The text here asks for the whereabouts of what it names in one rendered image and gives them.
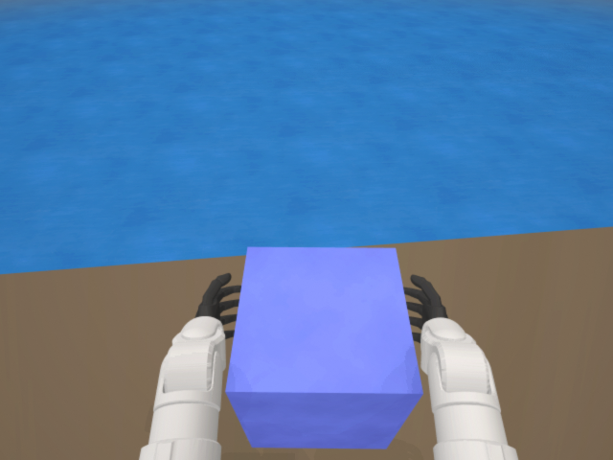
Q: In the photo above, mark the robot right hand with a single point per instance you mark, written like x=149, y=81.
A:
x=430, y=307

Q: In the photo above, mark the robot left hand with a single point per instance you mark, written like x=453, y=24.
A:
x=210, y=305

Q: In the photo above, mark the robot right forearm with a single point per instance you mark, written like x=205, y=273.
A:
x=463, y=395

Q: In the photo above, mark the robot left forearm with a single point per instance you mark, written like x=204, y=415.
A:
x=188, y=396

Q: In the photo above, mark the carton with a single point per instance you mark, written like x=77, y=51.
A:
x=323, y=355

